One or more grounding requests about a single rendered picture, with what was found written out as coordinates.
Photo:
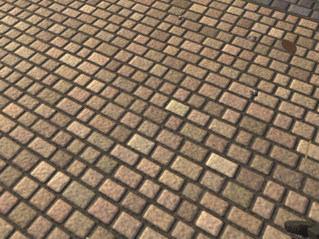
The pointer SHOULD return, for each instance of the robot right hand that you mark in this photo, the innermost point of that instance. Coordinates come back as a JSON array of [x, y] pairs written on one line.
[[306, 229]]

